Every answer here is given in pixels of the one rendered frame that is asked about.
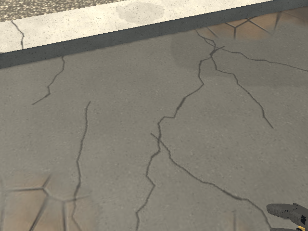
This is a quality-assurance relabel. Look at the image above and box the robot right hand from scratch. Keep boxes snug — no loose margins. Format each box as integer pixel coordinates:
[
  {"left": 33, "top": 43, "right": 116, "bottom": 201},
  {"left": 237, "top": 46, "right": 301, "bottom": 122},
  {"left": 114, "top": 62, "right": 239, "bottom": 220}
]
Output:
[{"left": 267, "top": 203, "right": 308, "bottom": 231}]

